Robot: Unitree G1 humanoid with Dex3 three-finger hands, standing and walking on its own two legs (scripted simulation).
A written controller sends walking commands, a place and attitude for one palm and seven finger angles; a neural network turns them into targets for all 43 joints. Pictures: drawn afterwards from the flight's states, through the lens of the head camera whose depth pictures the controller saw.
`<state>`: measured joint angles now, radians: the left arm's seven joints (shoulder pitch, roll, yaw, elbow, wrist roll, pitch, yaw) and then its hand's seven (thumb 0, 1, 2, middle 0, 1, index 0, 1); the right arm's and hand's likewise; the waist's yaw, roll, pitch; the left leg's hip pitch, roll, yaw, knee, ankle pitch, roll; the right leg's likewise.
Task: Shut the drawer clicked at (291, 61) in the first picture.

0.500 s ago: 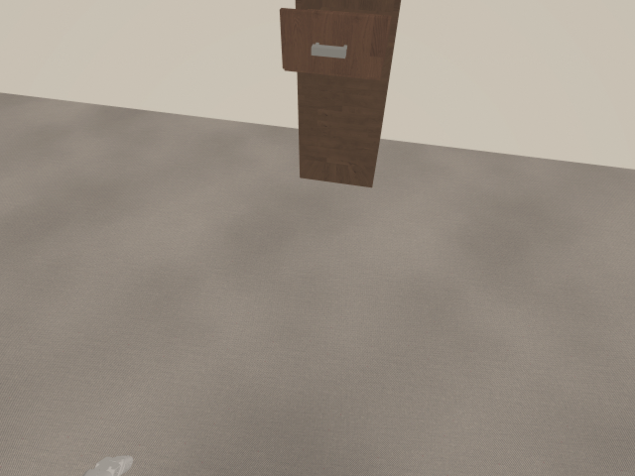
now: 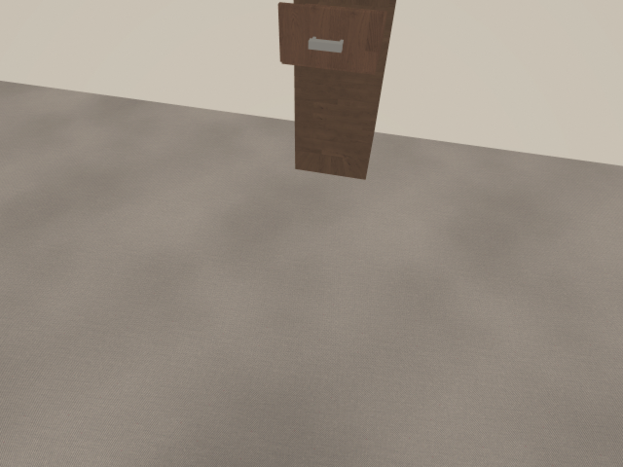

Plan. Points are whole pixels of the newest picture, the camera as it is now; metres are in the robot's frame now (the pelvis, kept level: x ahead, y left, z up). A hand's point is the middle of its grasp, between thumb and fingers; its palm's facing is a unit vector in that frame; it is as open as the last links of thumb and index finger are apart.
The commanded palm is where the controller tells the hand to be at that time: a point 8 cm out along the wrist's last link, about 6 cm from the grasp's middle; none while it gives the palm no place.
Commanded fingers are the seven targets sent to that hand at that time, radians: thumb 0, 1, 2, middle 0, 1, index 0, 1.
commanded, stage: stand and wait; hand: left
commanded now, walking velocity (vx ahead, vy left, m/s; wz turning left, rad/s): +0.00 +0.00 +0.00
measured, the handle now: (326, 43) +1.32 +0.03 +0.01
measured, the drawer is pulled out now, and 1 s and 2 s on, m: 0.30 0.30 0.30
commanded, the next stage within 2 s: look at it before walking up in 0.32 s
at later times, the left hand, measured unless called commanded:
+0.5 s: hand out of the picture +0.08 +0.24 -0.15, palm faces -0.03 -0.94 -0.33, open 7.4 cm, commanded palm none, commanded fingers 0.00 0.90 0.90 -0.20 -0.30 -0.20 -0.30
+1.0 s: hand out of the picture +0.08 +0.24 -0.15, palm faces -0.03 -0.94 -0.33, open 7.4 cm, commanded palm none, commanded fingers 0.00 0.90 0.90 -0.20 -0.30 -0.20 -0.30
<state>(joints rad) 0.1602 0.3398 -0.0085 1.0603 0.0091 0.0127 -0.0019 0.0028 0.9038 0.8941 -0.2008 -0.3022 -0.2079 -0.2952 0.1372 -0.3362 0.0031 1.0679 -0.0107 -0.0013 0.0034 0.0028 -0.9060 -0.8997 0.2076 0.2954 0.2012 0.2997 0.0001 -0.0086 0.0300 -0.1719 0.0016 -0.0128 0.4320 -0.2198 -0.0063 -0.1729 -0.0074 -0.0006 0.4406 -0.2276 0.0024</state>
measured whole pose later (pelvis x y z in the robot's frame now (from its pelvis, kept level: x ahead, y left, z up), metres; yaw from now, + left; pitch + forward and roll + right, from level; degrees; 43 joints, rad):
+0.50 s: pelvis +0.00 +0.00 +0.00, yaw +0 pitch -2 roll +0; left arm 0.13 0.34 -0.01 1.08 0.01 0.00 0.00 0.00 0.90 0.89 -0.20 -0.30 -0.21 -0.30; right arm 0.13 -0.33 0.01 1.11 -0.01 -0.01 0.01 0.00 -0.91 -0.90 0.21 0.30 0.20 0.30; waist 0.00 -0.01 0.02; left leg -0.16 0.01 -0.01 0.39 -0.20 -0.01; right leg -0.16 0.00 0.00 0.41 -0.21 0.00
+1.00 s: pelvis +0.01 +0.00 +0.00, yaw +0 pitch -2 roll +0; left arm 0.14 0.34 -0.01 1.09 0.01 0.00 0.00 0.00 0.90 0.89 -0.20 -0.30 -0.21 -0.30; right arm 0.12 -0.34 0.01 1.11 -0.01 -0.01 0.00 0.00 -0.91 -0.90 0.21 0.30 0.20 0.30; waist 0.00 -0.01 0.04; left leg -0.14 0.01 -0.02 0.37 -0.20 -0.01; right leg -0.14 0.00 0.00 0.38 -0.21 0.00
